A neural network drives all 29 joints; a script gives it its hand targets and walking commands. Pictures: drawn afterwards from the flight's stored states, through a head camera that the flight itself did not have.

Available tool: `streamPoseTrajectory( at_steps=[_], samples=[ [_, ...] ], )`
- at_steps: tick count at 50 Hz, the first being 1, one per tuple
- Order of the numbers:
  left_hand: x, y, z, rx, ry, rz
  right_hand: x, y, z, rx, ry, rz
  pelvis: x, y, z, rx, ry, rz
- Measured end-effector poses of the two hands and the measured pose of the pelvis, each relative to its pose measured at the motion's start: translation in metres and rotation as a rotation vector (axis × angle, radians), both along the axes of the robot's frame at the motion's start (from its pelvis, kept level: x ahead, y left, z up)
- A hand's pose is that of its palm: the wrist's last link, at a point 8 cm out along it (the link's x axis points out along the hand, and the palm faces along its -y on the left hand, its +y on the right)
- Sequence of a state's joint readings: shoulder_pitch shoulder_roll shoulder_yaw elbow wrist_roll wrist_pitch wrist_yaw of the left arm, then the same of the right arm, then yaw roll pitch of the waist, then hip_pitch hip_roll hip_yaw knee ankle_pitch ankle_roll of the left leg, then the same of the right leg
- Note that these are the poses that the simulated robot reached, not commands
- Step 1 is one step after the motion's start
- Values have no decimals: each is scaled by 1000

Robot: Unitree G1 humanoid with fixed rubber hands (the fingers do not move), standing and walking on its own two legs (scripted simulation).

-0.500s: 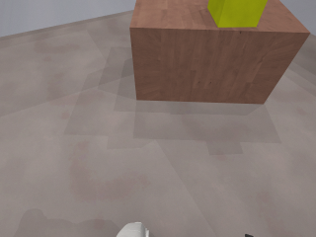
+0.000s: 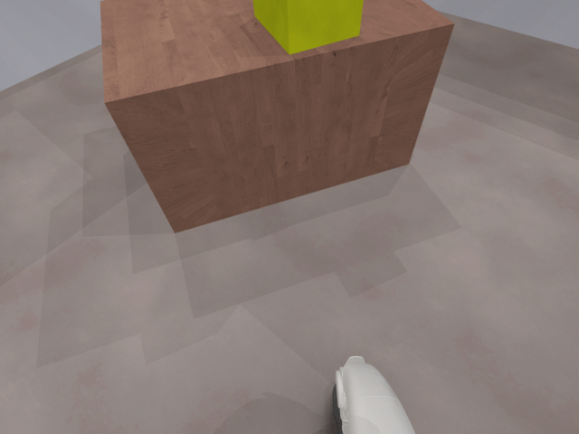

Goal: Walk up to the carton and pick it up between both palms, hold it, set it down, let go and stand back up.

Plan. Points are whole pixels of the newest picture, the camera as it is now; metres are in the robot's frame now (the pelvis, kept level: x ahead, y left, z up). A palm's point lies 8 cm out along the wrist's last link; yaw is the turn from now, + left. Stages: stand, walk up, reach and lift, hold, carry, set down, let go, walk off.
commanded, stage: walk up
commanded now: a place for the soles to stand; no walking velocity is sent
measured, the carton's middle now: out of the picture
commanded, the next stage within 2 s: none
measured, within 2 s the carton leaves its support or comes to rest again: neither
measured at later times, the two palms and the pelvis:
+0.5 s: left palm (127, 344) +0.29 +0.31 -0.16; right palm (397, 250) +0.40 -0.21 -0.10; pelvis +0.27 +0.05 -0.02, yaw +1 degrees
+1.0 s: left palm (181, 191) +0.62 +0.23 -0.13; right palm (403, 233) +0.48 -0.25 -0.16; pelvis +0.52 +0.00 -0.02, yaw +1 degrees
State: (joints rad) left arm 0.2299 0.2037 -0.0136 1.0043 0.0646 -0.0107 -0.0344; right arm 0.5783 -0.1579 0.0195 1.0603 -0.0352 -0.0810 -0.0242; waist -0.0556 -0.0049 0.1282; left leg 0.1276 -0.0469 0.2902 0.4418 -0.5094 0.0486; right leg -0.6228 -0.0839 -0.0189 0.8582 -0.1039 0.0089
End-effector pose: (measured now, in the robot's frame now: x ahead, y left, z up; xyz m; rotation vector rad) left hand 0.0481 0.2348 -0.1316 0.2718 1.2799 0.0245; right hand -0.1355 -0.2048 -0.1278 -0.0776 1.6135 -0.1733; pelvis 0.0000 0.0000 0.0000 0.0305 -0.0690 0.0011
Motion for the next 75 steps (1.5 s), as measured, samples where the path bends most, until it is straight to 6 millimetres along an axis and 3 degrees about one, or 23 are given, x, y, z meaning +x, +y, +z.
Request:
streamPoseTrajectory(
  at_steps=[5,7,9,12,15,19,22,24,27,31,37,40,42,46,49,51,54,57,61,64,66,69,75],
  samples=[
    [119,-26,-19,-18,-64,-94,33,6,-7,20,132,-40,66,-6,-19,-46,46,-48],
    [161,-36,-25,-35,-118,-100,61,4,-10,24,144,-35,87,-9,-24,-75,58,-54],
    [190,-38,-26,-53,-181,-35,102,-1,-11,19,112,-20,104,-12,-25,-50,63,-59],
    [208,-33,-20,-57,-202,43,186,-20,-8,-23,-23,40,134,-10,-15,-42,44,-63],
    [210,-20,-11,-54,-177,76,293,-38,4,-87,-249,116,165,-1,-2,-56,24,-53],
    [211,10,-5,-37,-128,105,427,-37,33,-144,-554,194,207,17,5,-66,3,-26],
    [223,39,-13,-17,-109,121,499,-21,43,-151,-705,227,240,33,-3,-82,-8,4],
    [236,61,-26,-1,-98,125,529,-8,37,-158,-747,238,263,45,-16,-74,-19,14],
    [262,86,-45,15,-65,111,544,13,16,-152,-737,195,295,58,-34,-23,-21,7],
    [308,98,-44,17,-54,68,521,31,-8,-123,-578,94,328,62,-35,-11,-32,-1],
    [393,83,-10,15,-102,2,476,36,-6,-85,-312,15,379,57,-13,-12,-32,10],
    [438,67,6,7,-130,-10,474,28,0,-74,-208,3,410,49,-4,-11,-13,16],
    [469,55,13,4,-148,-14,484,18,0,-66,-165,5,433,42,-1,-10,2,16],
    [530,28,13,8,-195,-21,534,-11,-10,-58,-153,32,484,19,-9,-3,28,16],
    [567,6,3,13,-228,4,591,-38,-27,-60,-181,90,515,2,-21,-54,22,11],
    [582,-7,-1,0,-248,42,636,-51,-30,-66,-227,127,532,-5,-24,-53,17,17],
    [589,-19,0,-29,-233,131,710,-61,-20,-86,-329,187,557,-9,-17,-45,9,36],
    [586,-21,6,-34,-203,180,787,-59,0,-95,-458,252,581,-8,-5,-47,3,64],
    [581,-10,4,-21,-146,225,877,-41,29,-90,-634,322,613,-6,2,-51,-2,83],
    [582,6,-11,-8,-92,239,927,-23,38,-84,-744,340,637,0,-6,-50,-11,91],
    [589,17,-25,-3,-54,231,946,-13,35,-87,-788,324,653,4,-16,-18,-22,94],
    [610,24,-36,-8,-17,216,951,-8,26,-93,-775,257,675,4,-23,-4,-21,83],
    [684,18,-19,-10,-66,141,913,-29,14,-119,-567,162,713,-9,-11,-16,-34,76]
  ],
)
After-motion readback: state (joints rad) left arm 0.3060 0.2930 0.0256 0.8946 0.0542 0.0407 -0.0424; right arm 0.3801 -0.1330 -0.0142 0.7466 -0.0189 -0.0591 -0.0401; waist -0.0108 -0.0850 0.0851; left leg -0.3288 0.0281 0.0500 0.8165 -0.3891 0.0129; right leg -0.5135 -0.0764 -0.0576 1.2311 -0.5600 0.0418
